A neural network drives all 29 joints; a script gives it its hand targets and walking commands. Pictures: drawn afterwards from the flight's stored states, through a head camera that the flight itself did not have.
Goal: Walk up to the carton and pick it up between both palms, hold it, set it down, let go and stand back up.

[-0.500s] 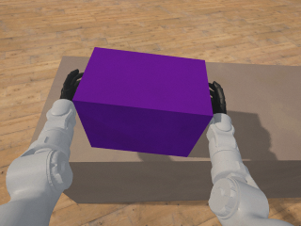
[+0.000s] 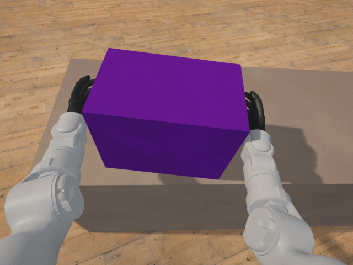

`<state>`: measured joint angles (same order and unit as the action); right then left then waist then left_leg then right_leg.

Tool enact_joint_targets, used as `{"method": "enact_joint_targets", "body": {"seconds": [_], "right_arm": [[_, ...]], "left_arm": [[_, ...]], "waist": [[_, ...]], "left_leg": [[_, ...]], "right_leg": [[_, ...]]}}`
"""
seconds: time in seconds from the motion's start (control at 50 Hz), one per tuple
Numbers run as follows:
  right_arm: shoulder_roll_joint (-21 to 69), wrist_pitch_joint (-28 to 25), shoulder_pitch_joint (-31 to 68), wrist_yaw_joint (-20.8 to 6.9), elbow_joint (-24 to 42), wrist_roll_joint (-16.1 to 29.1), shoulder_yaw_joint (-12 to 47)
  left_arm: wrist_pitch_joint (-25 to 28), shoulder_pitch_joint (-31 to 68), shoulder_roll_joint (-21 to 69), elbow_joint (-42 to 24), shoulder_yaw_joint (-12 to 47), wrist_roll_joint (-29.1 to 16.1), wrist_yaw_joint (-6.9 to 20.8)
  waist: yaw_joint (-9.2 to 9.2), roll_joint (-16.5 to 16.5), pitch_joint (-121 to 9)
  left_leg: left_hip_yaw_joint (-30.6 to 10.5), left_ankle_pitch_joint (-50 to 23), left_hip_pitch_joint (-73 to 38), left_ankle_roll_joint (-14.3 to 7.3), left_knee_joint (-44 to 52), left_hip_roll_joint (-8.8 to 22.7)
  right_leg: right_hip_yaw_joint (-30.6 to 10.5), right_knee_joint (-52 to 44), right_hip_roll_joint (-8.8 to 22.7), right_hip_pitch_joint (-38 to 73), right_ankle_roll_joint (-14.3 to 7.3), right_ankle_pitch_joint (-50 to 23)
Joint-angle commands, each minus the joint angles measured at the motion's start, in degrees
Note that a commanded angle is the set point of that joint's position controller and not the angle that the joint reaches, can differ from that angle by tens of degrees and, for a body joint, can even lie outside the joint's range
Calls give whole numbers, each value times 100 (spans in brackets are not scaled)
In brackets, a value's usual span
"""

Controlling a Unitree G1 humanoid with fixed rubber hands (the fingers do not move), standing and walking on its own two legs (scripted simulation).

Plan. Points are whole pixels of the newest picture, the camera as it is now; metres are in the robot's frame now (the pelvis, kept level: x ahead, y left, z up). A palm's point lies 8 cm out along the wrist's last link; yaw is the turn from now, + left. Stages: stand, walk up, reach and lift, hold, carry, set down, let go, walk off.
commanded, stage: set down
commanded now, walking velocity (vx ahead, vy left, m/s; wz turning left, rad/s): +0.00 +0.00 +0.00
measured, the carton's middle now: (168, 119) +0.46 +0.00 +0.02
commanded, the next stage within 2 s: none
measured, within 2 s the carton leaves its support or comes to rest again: neither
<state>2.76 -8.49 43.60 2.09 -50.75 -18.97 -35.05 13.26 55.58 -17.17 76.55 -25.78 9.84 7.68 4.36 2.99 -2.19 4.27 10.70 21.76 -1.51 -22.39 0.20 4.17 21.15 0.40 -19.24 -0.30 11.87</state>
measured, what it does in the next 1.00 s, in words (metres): stands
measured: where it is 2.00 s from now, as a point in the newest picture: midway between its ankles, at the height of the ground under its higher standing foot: outside the picture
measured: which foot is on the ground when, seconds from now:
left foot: down 0.00-1.00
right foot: down 0.00-1.00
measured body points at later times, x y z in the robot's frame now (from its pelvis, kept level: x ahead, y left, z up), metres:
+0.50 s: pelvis -0.01 +0.00 -0.03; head +0.07 +0.04 +0.42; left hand +0.48 +0.23 +0.05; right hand +0.42 -0.23 +0.05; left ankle +0.00 +0.10 -0.74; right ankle -0.02 -0.11 -0.74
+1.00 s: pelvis -0.04 +0.01 -0.04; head +0.05 +0.05 +0.39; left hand +0.47 +0.27 +0.07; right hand +0.41 -0.26 +0.07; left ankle -0.01 +0.10 -0.74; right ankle -0.02 -0.11 -0.74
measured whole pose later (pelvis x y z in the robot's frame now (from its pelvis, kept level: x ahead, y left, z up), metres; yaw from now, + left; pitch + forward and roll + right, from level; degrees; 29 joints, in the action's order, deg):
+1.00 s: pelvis -0.04 +0.01 -0.04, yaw -1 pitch +26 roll -3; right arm -21.7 -7.9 60.3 0.2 -76.9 28.3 4.8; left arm 13.1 69.5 -32.4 90.2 21.8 -31.9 5.3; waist 7.2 0.8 -16.0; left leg 0.7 15.2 54.3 -2.0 -43.5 0.9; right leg 4.6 39.7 -0.2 -50.6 -0.1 15.0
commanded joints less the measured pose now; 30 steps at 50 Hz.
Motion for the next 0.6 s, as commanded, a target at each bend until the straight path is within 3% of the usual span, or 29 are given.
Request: {"method": "enact_joint_targets", "body": {"seconds": [0.0, 0.06, 0.08, 0.12, 0.18, 0.2, 0.22, 0.24, 0.3, 0.34, 0.36, 0.4, 0.42, 0.44, 0.46, 0.48, 0.5, 0.52, 0.58], "right_arm": [[1599, 17, 2194, -515, -89, -261, 1307], [1380, 12, 2188, -412, -213, -195, 1169], [1189, -13, 2157, -396, -302, -61, 1199], [308, -21, 2082, -268, -322, 262, 1249], [-1009, -164, 2410, 189, -954, 1609, 1997], [-1073, -243, 2703, 278, -1087, 2005, 2317], [-1368, -320, 2889, 341, -1216, 2276, 2445], [-1617, -380, 3043, 386, -1360, 2566, 2713], [-2169, -596, 3317, 557, -1397, 3116, 3102], [-2316, -697, 3437, 568, -1423, 3318, 3248], [-2341, -677, 3461, 553, -1533, 3469, 3403], [-2500, -679, 3491, 538, -1521, 3744, 3529], [-2501, -644, 3458, 523, -1717, 3878, 3684], [-2588, -610, 3412, 481, -1886, 4019, 3687], [-2590, -599, 3413, 429, -1930, 4118, 3765], [-2636, -553, 3409, 389, -2077, 4210, 3832], [-2735, -590, 3496, 361, -1879, 4237, 3794], [-2853, -621, 3570, 327, -1688, 4333, 3856], [-2947, -486, 3836, 193, -1687, 4408, 3897]], "left_arm": [[122, 2777, 1477, -337, 634, 327, 566], [86, 2752, 1319, -296, 647, 295, 504], [88, 2726, 1130, -288, 671, 261, 450], [119, 2675, 328, -227, 825, -46, 221], [242, 2872, -829, 43, 2013, -1367, -334], [346, 3083, -958, 214, 2251, -1785, -407], [457, 3313, -1100, 386, 2614, -2223, -452], [548, 3312, -1293, 683, 2782, -2472, -481], [708, 3430, -1583, 903, 3185, -2865, -435], [731, 3439, -1680, 1070, 3292, -2930, -365], [716, 3413, -1713, 1223, 3338, -2932, -325], [718, 3465, -1844, 1291, 3471, -3050, -267], [715, 3491, -1905, 1359, 3499, -3077, -247], [726, 3582, -1874, 1216, 3667, -3130, -243], [721, 3628, -1864, 1156, 3689, -3164, -247], [689, 3602, -1893, 1313, 3795, -3251, -215], [730, 3717, -1942, 1073, 3838, -3364, -221], [753, 3745, -2049, 1009, 3881, -3458, -229], [727, 3981, -2092, 936, 4119, -3774, -224]], "waist": [[-7, -650, -2625], [106, -594, -2311], [15, -744, -2273], [-8, -710, -2481], [204, -978, -3457], [113, -944, -3722], [255, -895, -4040], [191, -868, -4283], [336, -782, -4825], [289, -833, -4816], [225, -798, -4637], [267, -792, -4633], [180, -897, -4391], [272, -1099, -4422], [173, -1253, -4485], [242, -1243, -4318], [208, -1292, -4669], [144, -1237, -4951], [222, -906, -5024]], "left_leg": [[-33, -1448, -1082, 239, 33, 94], [-109, -1458, -1232, 267, -23, 150], [-124, -1585, -1310, 300, -53, 165], [-125, -1541, -1361, 312, -94, 201], [-291, -2172, -1482, 422, -622, 240], [-322, -2263, -1259, 402, -808, 236], [-395, -2260, -1013, 437, -1005, 225], [-431, -2436, -887, 437, -1171, 184], [-455, -2984, -600, 516, -1599, 63], [-433, -2995, -334, 547, -1696, 1], [-438, -2887, -241, 516, -1722, -5], [-424, -2570, -17, 487, -1789, -46], [-397, -2554, 56, 498, -1802, -70], [-449, -2546, -137, 571, -1786, -27], [-460, -2637, -261, 603, -1891, -3], [-450, -2563, -345, 583, -1965, -17], [-454, -2685, -389, 599, -2038, -8], [-416, -2717, -394, 583, -2079, -27], [-462, -2128, -232, 445, -2071, -5]], "right_leg": [[-37, 162, 117, 945, 320, -2050], [22, 82, 59, 624, 311, -1751], [36, 84, 41, 517, 258, -1635], [22, 65, -23, 293, 217, -1344], [-13, 245, -156, -398, 109, -1778], [-21, 341, -143, -580, 86, -1805], [-16, 504, -136, -678, 82, -1943], [-30, 674, -137, -610, 102, -2243], [-42, 1126, -125, -361, 278, -3322], [-45, 1246, -97, -377, 316, -3403], [-46, 1290, -93, -447, 317, -3227], [-61, 1380, -75, -540, 337, -3066], [-83, 1407, -48, -583, 337, -3034], [-26, 1403, -98, -838, 285, -2801], [24, 1403, -115, -1214, 265, -2515], [25, 1350, -127, -1471, 246, -2263], [62, 1372, -143, -1602, 228, -2295], [72, 1411, -154, -1579, 250, -2354], [119, 1527, -155, -1833, 284, -1879]]}}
